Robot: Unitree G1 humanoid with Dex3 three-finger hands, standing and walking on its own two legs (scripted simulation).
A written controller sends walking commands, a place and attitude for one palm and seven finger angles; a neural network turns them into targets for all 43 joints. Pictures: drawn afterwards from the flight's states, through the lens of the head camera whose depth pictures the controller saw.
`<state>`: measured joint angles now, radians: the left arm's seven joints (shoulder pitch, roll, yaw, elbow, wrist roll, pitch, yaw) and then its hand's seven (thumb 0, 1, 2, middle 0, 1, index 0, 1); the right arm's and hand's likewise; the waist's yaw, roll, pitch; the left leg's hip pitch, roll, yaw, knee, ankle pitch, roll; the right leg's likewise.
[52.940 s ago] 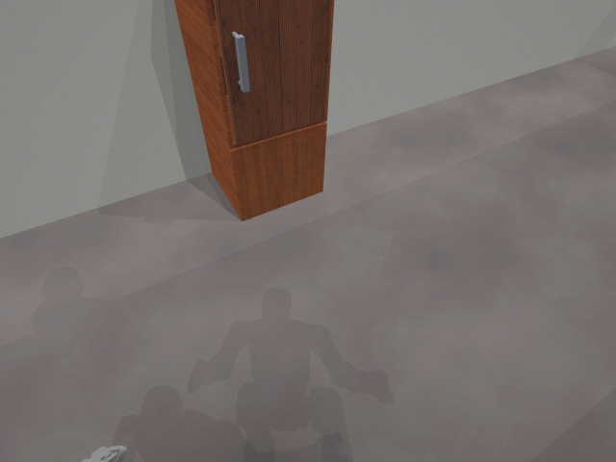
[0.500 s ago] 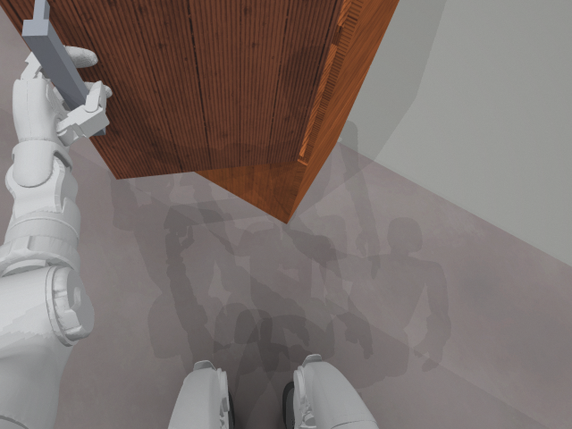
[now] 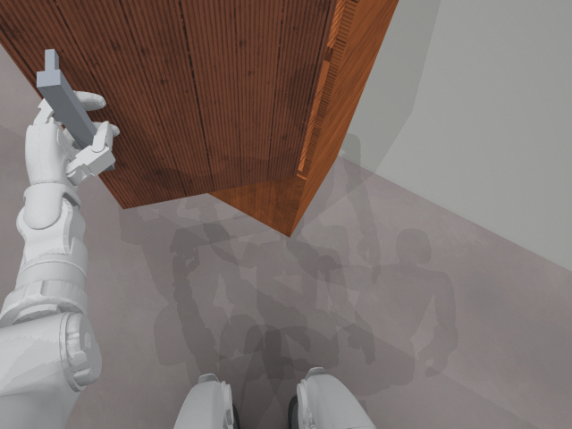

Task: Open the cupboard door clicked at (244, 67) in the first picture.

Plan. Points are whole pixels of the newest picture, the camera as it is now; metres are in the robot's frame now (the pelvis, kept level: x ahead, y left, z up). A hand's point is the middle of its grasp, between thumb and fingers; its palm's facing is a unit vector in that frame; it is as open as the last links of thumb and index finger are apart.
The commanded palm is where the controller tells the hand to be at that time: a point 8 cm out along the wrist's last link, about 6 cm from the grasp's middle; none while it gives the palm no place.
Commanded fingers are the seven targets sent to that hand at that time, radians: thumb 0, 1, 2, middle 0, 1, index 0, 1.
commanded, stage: pull the door open along its arc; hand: left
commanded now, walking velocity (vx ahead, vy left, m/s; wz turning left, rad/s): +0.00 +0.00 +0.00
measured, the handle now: (81, 116) +0.53 +0.24 +0.05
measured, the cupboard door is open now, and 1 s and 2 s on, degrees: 45 86 88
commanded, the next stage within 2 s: open thumb and fingers to let go in 0.76 s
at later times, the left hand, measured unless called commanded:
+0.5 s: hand (166, 235) +0.36 +0.12 +0.04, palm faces +0.47 -0.88 +0.04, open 6.1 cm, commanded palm +0.30 +0.16 +0.04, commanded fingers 0.00 0.90 0.90 -0.40 -1.35 -0.40 -1.35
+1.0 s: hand (234, 278) +0.30 +0.05 +0.04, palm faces +0.49 -0.87 -0.03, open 6.3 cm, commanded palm +0.25 +0.09 +0.04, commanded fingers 0.00 0.34 0.66 -0.36 -1.29 -0.36 -1.29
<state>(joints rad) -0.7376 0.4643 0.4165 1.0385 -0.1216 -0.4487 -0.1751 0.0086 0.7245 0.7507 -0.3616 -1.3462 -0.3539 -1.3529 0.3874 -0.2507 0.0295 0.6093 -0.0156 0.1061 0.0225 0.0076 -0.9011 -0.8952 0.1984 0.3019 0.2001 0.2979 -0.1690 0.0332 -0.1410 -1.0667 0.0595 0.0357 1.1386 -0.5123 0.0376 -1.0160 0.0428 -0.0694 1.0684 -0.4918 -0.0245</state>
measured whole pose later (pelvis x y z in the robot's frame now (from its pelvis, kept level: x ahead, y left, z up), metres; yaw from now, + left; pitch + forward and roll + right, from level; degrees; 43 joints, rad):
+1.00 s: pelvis -0.01 -0.06 +0.01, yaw +6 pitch +15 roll +2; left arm -0.04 -0.12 -0.14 0.37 0.11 -0.38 0.63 0.01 0.62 0.75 -0.35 -1.32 -0.36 -1.34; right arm 0.16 -0.18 -0.01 0.62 -0.10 -0.05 0.01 0.01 -0.90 -0.90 0.20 0.30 0.20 0.30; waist -0.02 0.02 -0.17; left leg -0.88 0.01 -0.02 1.06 -0.46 -0.04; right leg -0.84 0.00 -0.13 1.09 -0.53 -0.10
